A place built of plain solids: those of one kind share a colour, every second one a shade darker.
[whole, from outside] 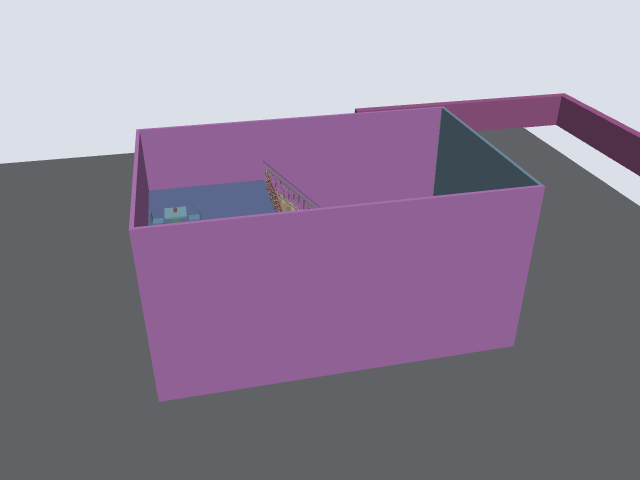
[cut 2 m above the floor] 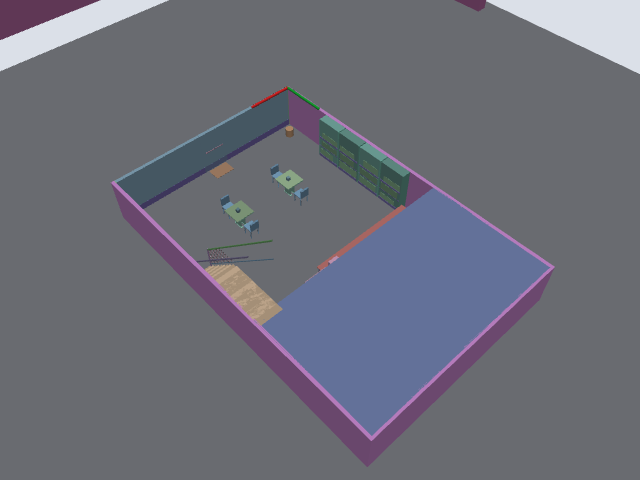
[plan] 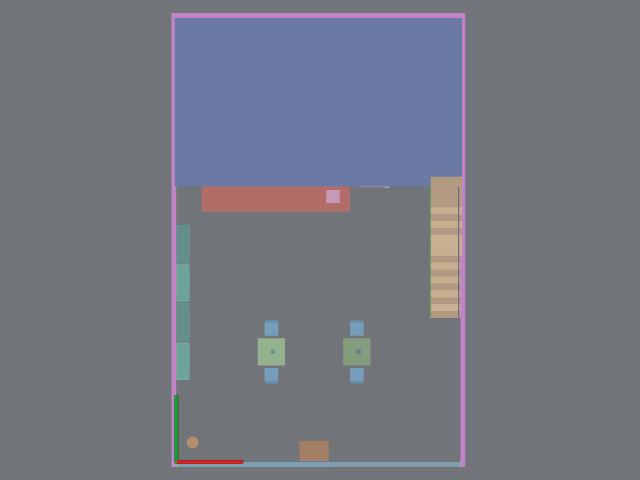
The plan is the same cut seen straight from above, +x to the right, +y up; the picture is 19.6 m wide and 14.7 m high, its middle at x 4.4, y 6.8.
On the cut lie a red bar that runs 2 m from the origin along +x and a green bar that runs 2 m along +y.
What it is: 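A tea room at street level behind a glazed front, one room two levels high, with a raised rear level reached by one straight flight, fitted out in the 1990s to 2020s; 8.7 x 13.6 m, 7.05 m high throughout; its front glazed onto the street; the raised level 4.24 m over the floor, over the rear 5.2 m, open to the hall behind a guard 1.0 m high along its edge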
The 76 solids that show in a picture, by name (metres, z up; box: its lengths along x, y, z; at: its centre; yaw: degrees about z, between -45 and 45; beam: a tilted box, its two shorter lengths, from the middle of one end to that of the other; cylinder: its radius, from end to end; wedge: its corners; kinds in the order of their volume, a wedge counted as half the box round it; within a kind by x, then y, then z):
{
 "upper_1": {"box": [8.8, 5.21, 4.29], "at": [4.35, 11.04, 2.1]},
 "street_hedge_1": {"box": [0.6, 15.85, 2.25], "at": [-14.7, -8.07, 1.07]},
 "street_hedge_2": {"box": [38.7, 0.6, 2.25], "at": [4.35, -16.3, 1.07]},
 "street_hedge_3": {"box": [0.6, 15.85, 2.25], "at": [23.4, -8.07, 1.07]},
 "wall_1": {"box": [0.15, 13.9, 7.1], "at": [-0.07, 6.8, 3.5]},
 "wall_2": {"box": [9.0, 0.15, 7.1], "at": [4.35, 13.68, 3.5]},
 "wall_3": {"box": [0.15, 13.9, 7.1], "at": [8.78, 6.8, 3.5]},
 "stair_step_1": {"box": [0.96, 0.42, 0.26], "at": [8.27, 4.62, 0.08]},
 "stair_step_2": {"box": [0.96, 0.42, 0.47], "at": [8.27, 4.84, 0.19]},
 "stair_step_3": {"box": [0.96, 0.42, 0.69], "at": [8.27, 5.05, 0.29]},
 "stair_step_4": {"box": [0.96, 0.42, 0.9], "at": [8.27, 5.26, 0.4]},
 "stair_step_5": {"box": [0.96, 0.42, 1.11], "at": [8.27, 5.47, 0.51]},
 "stair_step_6": {"box": [0.96, 0.42, 1.32], "at": [8.27, 5.68, 0.61]},
 "stair_step_7": {"box": [0.96, 0.42, 1.53], "at": [8.27, 5.9, 0.72]},
 "stair_step_8": {"box": [0.96, 0.42, 1.75], "at": [8.27, 6.11, 0.82]},
 "stair_step_9": {"box": [0.96, 0.42, 1.96], "at": [8.27, 6.32, 0.93]},
 "stair_step_10": {"box": [0.96, 0.42, 2.17], "at": [8.27, 6.53, 1.03]},
 "stair_step_11": {"box": [0.96, 0.42, 2.38], "at": [8.27, 6.74, 1.14]},
 "stair_step_12": {"box": [0.96, 0.42, 2.59], "at": [8.27, 6.96, 1.25]},
 "stair_step_13": {"box": [0.96, 0.42, 2.81], "at": [8.27, 7.17, 1.35]},
 "stair_step_14": {"box": [0.96, 0.42, 3.02], "at": [8.27, 7.38, 1.46]},
 "stair_step_15": {"box": [0.96, 0.42, 3.23], "at": [8.27, 7.59, 1.56]},
 "stair_step_16": {"box": [0.96, 0.42, 3.44], "at": [8.27, 7.8, 1.67]},
 "stair_step_17": {"box": [0.96, 0.42, 3.65], "at": [8.27, 8.02, 1.78]},
 "stair_step_18": {"box": [0.96, 0.42, 3.87], "at": [8.27, 8.23, 1.88]},
 "stair_step_19": {"box": [0.96, 0.51, 4.08], "at": [8.27, 8.48, 1.99]},
 "window_wall_1": {"box": [3.62, 0.15, 7.1], "at": [1.81, -0.07, 3.5]},
 "window_wall_2": {"box": [1.2, 0.15, 7.1], "at": [4.22, -0.07, 3.5]},
 "window_wall_3": {"box": [3.88, 0.15, 7.1], "at": [6.76, -0.07, 3.5]},
 "shelves_body_1": {"box": [0.4, 1.16, 2.1], "at": [0.2, 3.09, 1.0]},
 "shelves_body_2": {"box": [0.4, 1.16, 2.1], "at": [0.2, 4.29, 1.0]},
 "shelves_body_3": {"box": [0.4, 1.16, 2.1], "at": [0.2, 5.49, 1.0]},
 "shelves_body_4": {"box": [0.4, 1.16, 2.1], "at": [0.2, 6.69, 1.0]},
 "shelves_goods_1": {"box": [0.41, 0.8, 0.32], "at": [0.2, 2.98, 0.29]},
 "shelves_goods_2": {"box": [0.41, 0.94, 0.29], "at": [0.2, 3.12, 0.75]},
 "shelves_goods_3": {"box": [0.41, 0.93, 0.29], "at": [0.2, 3.15, 1.24]},
 "shelves_goods_4": {"box": [0.41, 0.85, 0.28], "at": [0.2, 4.21, 1.23]},
 "shelves_goods_5": {"box": [0.41, 0.82, 0.36], "at": [0.2, 4.22, 0.79]},
 "shelves_goods_6": {"box": [0.41, 1.04, 0.4], "at": [0.2, 4.3, 0.33]},
 "shelves_goods_7": {"box": [0.41, 0.93, 0.35], "at": [0.2, 5.47, 0.31]},
 "shelves_goods_8": {"box": [0.41, 0.99, 0.34], "at": [0.2, 5.49, 0.78]},
 "shelves_goods_9": {"box": [0.41, 0.83, 0.37], "at": [0.2, 5.58, 1.28]},
 "shelves_goods_10": {"box": [0.41, 0.79, 0.27], "at": [0.2, 6.59, 0.27]},
 "shelves_goods_11": {"box": [0.41, 0.9, 0.36], "at": [0.2, 6.65, 0.79]},
 "shelves_goods_12": {"box": [0.41, 0.88, 0.3], "at": [0.2, 6.74, 1.24]},
 "stair_guard_rail_1": {"wedge": [[7.74, 4.41, 1.11], [7.74, 4.41, 1.17], [7.74, 8.44, 5.14], [7.74, 8.44, 5.2], [7.79, 4.41, 1.11], [7.79, 4.41, 1.17], [7.79, 8.44, 5.14], [7.79, 8.44, 5.2]]},
 "stair_wall_rail_1": {"wedge": [[8.62, 4.41, 1.11], [8.62, 4.41, 1.17], [8.62, 8.44, 5.14], [8.62, 8.44, 5.2], [8.66, 4.41, 1.11], [8.66, 4.41, 1.17], [8.66, 8.44, 5.14], [8.66, 8.44, 5.2]]},
 "shelves_shelf_1": {"box": [0.41, 1.1, 0.18], "at": [0.21, 3.09, 0.04]},
 "shelves_shelf_2": {"box": [0.41, 1.1, 0.18], "at": [0.21, 4.29, 0.04]},
 "shelves_shelf_3": {"box": [0.41, 1.1, 0.18], "at": [0.21, 5.49, 0.04]},
 "shelves_shelf_4": {"box": [0.41, 1.1, 0.18], "at": [0.21, 6.69, 0.04]},
 "stair_guard_low_1": {"wedge": [[7.75, 4.41, 0.28], [7.75, 4.41, 0.31], [7.75, 8.44, 4.3], [7.75, 8.44, 4.34], [7.78, 4.41, 0.28], [7.78, 4.41, 0.31], [7.78, 8.44, 4.3], [7.78, 8.44, 4.34]]},
 "counter_top_1": {"box": [4.54, 0.78, 0.04], "at": [3.05, 8.06, 1.02]},
 "stallriser_1": {"box": [3.62, 0.05, 0.35], "at": [1.81, -0.02, 0.12]},
 "stallriser_2": {"box": [3.88, 0.05, 0.35], "at": [6.76, -0.02, 0.12]},
 "shelves_cheek_1": {"box": [0.41, 0.032, 2.1], "at": [0.21, 3.65, 1.0]},
 "shelves_cheek_2": {"box": [0.41, 0.032, 2.1], "at": [0.21, 4.86, 1.0]},
 "shelves_cheek_3": {"box": [0.41, 0.032, 2.1], "at": [0.21, 6.05, 1.0]},
 "shelves_cheek_4": {"box": [0.41, 0.032, 2.1], "at": [0.21, 7.25, 1.0]},
 "side_chair_1": {"box": [0.38, 0.08, 0.38], "at": [2.91, 2.44, 0.65]},
 "side_chair_2": {"box": [0.42, 0.42, 0.04], "at": [2.91, 2.67, 0.43]},
 "side_chair_3": {"box": [0.42, 0.42, 0.04], "at": [2.91, 4.08, 0.43]},
 "side_chair_4": {"box": [0.38, 0.08, 0.38], "at": [2.91, 4.32, 0.65]},
 "side_chair_5": {"box": [0.42, 0.42, 0.04], "at": [4.83, 11.77, 4.67]},
 "side_chair_6": {"box": [0.42, 0.42, 0.04], "at": [4.83, 13.16, 4.67]},
 "side_chair_7": {"box": [0.38, 0.08, 0.38], "at": [5.53, 2.44, 0.65]},
 "side_chair_8": {"box": [0.42, 0.42, 0.04], "at": [5.53, 2.67, 0.43]},
 "side_chair_9": {"box": [0.42, 0.42, 0.04], "at": [5.53, 4.08, 0.43]},
 "side_chair_10": {"box": [0.38, 0.08, 0.38], "at": [5.53, 4.32, 0.65]},
 "till_1": {"box": [0.42, 0.4, 0.28], "at": [4.8, 8.13, 1.18]},
 "plant_pot_1": {"cylinder": 0.18, "from": [0.5, 0.6, 0.0], "to": [0.5, 0.6, 0.38]},
 "door_mat_1": {"box": [0.9, 0.6, 0.07], "at": [4.22, 0.35, -0.02]},
 "street_door_kick_1": {"box": [1.2, 0.05, 0.35], "at": [4.22, -0.02, 0.12]},
 "cloth_1": {"box": [0.84, 0.84, 0.012], "at": [2.91, 3.38, 0.75]},
 "cloth_2": {"box": [0.84, 0.84, 0.012], "at": [5.53, 3.38, 0.75]},
 "upper_cloth_1": {"box": [0.84, 0.84, 0.012], "at": [4.83, 12.46, 4.99]}
}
